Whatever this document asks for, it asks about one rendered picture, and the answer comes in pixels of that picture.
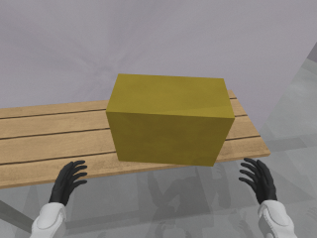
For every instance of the robot right forearm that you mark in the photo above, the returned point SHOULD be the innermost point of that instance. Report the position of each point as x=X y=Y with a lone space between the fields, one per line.
x=274 y=222

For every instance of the robot right hand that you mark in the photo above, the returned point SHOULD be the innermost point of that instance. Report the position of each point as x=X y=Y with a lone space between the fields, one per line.
x=262 y=183

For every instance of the robot left hand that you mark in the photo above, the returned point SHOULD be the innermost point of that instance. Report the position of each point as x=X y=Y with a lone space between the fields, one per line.
x=64 y=183

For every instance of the robot left forearm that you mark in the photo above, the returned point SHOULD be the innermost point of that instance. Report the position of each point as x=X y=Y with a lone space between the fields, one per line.
x=51 y=221

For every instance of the carton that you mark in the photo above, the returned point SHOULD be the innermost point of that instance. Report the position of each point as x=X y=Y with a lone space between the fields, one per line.
x=166 y=119

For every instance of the table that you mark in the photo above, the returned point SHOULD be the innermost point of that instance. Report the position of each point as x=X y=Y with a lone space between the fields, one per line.
x=36 y=142

